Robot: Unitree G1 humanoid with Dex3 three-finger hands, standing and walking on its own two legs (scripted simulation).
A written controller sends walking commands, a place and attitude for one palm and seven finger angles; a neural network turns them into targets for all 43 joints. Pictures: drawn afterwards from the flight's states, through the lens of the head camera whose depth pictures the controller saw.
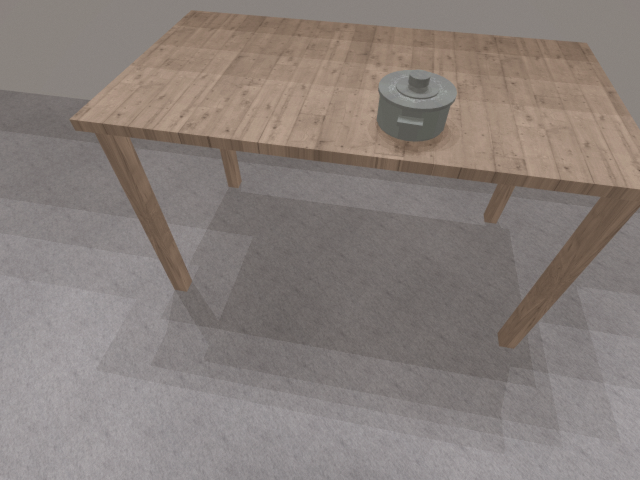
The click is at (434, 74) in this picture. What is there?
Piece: lid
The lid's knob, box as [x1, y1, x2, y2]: [408, 70, 430, 87]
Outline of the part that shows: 410,72 408,82 411,85 423,87 428,84 430,76 428,72 424,70 413,70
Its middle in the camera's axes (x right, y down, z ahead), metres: +0.21 -0.34 +0.82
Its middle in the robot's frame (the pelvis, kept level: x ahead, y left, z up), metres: +0.86 -0.17 +0.08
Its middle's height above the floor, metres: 0.85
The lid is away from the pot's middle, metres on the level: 0.00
